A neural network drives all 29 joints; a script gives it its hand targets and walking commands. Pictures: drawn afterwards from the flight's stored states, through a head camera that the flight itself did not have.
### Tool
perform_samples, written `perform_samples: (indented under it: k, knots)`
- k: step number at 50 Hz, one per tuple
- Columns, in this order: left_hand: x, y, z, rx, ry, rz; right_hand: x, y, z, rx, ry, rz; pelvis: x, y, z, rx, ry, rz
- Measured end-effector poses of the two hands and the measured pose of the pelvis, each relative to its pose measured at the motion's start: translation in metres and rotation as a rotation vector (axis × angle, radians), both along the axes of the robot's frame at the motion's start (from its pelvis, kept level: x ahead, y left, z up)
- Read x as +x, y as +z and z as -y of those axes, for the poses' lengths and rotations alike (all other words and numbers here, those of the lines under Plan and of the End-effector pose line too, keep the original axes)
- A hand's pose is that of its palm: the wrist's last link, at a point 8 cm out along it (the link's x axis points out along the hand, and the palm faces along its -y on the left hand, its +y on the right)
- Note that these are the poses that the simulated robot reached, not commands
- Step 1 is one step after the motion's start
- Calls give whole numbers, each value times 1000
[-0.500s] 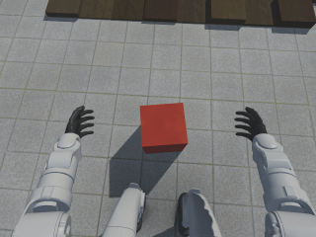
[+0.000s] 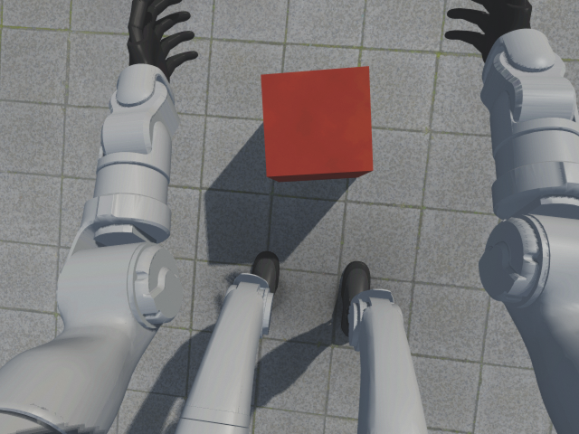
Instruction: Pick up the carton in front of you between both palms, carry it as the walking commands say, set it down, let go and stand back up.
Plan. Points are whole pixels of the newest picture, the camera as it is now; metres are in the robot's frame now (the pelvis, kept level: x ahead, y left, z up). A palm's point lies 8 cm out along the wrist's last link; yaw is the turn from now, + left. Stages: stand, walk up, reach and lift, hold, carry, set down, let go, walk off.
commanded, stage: reach and lift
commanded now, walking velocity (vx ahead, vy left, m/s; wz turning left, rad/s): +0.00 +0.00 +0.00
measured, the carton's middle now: (316, 134) +0.52 +0.03 -0.53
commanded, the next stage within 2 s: none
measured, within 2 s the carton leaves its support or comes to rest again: leaves its support in 1.72 s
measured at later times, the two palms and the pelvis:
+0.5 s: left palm (206, 124) +0.49 +0.23 -0.33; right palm (424, 110) +0.55 -0.15 -0.34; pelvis -0.02 +0.00 -0.18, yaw +3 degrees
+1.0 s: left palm (234, 132) +0.50 +0.21 -0.46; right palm (404, 124) +0.55 -0.15 -0.47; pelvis -0.03 +0.00 -0.28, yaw +3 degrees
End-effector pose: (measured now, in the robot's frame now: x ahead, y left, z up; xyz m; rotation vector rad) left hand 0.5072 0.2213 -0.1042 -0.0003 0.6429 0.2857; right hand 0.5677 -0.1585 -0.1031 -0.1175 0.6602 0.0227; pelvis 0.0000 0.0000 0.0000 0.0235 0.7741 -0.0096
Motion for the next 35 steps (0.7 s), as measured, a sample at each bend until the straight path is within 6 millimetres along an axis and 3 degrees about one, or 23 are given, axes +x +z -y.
perform_samples:
  k: [5,10,15,23,29,35]
  knots:
    - [1,-26,1,-1,4,-8,2,-30,-3,10,-8,-6,15,-8,1,4,3,-79]
    - [-7,-70,1,-6,13,-39,-6,-75,-7,10,-15,-30,22,-33,2,9,13,-152]
    - [-14,-126,-4,-3,29,-55,-15,-134,-11,0,-20,-43,17,-77,3,12,24,-190]
    - [-18,-214,-7,3,19,-45,-20,-222,-6,-17,-26,-19,-8,-160,4,10,37,-139]
    - [-17,-258,-5,-6,15,-45,-19,-263,-6,-14,-32,-13,-28,-210,4,11,38,-46]
    - [-15,-296,2,-20,-3,-75,-19,-299,-10,-9,-34,-46,-39,-241,3,10,41,24]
